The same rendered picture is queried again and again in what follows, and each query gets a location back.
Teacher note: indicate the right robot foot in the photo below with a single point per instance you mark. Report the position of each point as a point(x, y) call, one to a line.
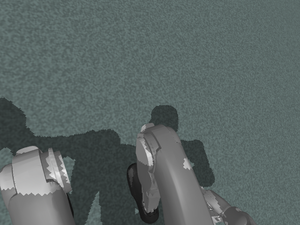
point(136, 191)

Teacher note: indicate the right robot hand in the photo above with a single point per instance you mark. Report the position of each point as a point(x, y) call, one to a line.
point(216, 204)

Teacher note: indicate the right robot arm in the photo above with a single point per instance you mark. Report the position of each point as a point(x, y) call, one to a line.
point(235, 216)

